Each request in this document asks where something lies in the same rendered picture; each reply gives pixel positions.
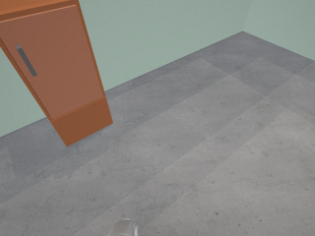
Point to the handle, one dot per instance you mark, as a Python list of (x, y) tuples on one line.
[(26, 60)]

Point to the robot left thigh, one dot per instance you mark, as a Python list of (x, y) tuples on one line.
[(124, 227)]

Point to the cupboard door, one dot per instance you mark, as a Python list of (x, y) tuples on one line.
[(56, 45)]

